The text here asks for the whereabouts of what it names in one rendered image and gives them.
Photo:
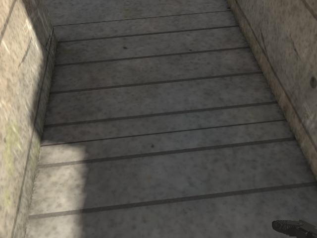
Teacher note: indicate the robot right hand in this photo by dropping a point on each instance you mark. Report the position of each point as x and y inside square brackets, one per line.
[298, 229]

